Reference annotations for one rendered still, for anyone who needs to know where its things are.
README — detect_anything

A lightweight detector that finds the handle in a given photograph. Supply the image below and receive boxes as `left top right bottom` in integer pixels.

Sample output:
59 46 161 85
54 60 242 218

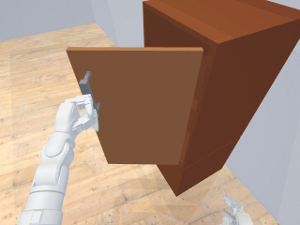
79 71 100 119

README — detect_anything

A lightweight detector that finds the left robot forearm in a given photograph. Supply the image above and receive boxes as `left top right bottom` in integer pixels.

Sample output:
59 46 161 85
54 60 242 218
17 132 76 225

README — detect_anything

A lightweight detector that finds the cupboard door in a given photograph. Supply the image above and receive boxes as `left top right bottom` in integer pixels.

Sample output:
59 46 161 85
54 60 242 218
66 47 203 165

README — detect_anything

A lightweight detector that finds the left robot hand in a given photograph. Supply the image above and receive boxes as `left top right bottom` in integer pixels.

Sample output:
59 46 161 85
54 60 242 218
53 94 99 140

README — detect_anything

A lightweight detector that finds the right robot hand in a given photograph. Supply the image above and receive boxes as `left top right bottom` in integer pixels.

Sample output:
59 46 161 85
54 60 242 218
219 194 254 225

